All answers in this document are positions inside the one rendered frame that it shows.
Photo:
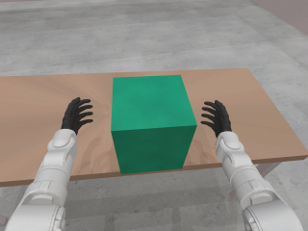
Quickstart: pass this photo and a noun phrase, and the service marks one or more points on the right robot forearm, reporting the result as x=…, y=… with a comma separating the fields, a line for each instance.
x=249, y=185

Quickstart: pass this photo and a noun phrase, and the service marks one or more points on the right robot hand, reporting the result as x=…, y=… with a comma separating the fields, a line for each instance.
x=220, y=118

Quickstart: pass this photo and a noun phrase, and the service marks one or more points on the left robot upper arm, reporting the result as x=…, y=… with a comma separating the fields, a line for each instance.
x=39, y=217

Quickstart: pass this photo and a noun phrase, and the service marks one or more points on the right robot upper arm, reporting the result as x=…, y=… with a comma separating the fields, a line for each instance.
x=272, y=215

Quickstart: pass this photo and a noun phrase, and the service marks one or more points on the table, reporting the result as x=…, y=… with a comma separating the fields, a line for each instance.
x=32, y=109

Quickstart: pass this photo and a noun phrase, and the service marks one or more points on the left robot forearm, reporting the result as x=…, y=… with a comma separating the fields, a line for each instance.
x=49, y=186

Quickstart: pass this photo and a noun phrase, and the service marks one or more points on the left robot hand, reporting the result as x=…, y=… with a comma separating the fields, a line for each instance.
x=72, y=115

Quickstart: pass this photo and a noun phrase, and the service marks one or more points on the carton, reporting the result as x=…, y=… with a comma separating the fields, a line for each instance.
x=152, y=123

